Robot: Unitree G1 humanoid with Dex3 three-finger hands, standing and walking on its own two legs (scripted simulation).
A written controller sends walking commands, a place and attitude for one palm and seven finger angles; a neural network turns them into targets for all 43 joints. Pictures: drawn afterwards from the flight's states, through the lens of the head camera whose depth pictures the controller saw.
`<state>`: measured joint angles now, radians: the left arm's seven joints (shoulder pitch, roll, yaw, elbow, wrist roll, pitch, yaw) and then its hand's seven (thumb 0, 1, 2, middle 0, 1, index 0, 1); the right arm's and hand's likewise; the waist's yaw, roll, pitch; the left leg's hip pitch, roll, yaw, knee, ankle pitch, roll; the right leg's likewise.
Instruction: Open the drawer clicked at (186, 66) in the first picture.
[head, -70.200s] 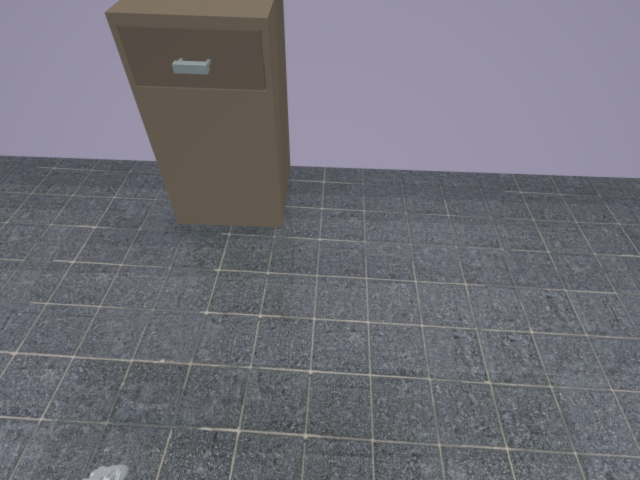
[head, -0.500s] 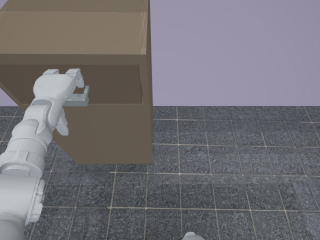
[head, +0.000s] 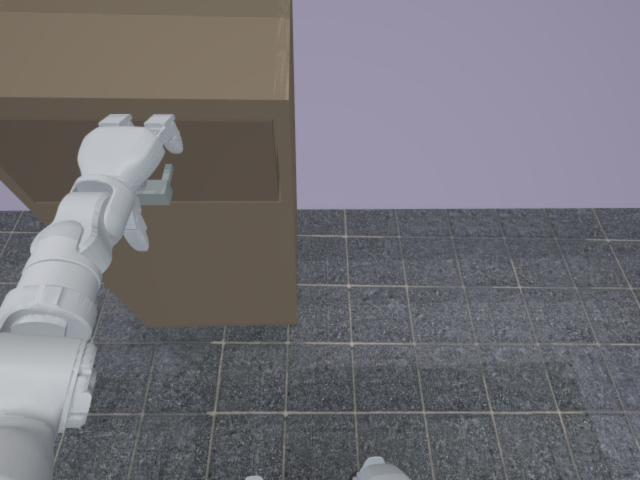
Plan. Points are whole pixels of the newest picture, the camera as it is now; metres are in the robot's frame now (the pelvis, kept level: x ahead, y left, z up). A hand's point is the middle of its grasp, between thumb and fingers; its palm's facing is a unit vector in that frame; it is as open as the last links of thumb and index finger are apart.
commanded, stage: re-aim the fingers above the handle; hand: left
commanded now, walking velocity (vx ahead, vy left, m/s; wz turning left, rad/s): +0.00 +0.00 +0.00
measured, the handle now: (137, 181) +0.55 +0.26 +0.00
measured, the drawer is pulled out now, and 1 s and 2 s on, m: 0.00 0.00 0.00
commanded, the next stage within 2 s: lower the fingers behind the handle in 1.06 s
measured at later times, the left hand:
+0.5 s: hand (141, 171) +0.50 +0.22 +0.07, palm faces +0.03 -0.06 -1.00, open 13.8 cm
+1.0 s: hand (142, 178) +0.50 +0.22 +0.05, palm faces -0.05 -0.05 -1.00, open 13.8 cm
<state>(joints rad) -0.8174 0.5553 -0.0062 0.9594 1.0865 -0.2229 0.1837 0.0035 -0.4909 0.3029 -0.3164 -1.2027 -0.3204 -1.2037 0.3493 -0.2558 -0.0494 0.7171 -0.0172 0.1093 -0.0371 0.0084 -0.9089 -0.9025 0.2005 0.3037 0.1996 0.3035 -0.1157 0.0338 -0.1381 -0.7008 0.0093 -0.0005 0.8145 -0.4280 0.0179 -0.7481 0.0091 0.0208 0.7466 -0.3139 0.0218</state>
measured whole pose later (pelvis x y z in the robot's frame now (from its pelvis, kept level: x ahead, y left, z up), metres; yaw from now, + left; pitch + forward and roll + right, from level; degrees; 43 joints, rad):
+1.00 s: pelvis -0.01 -0.01 -0.01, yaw +0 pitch +21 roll -2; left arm -0.91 0.63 0.01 1.01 1.09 -0.28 0.17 0.00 -0.49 0.30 -0.34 -1.21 -0.32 -1.21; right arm 0.36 -0.28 -0.04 0.71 -0.02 0.09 -0.06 0.01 -0.91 -0.90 0.20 0.30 0.20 0.30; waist -0.14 0.02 -0.13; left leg -0.80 0.01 -0.02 0.87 -0.44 0.01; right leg -0.84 0.01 0.01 0.80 -0.33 0.01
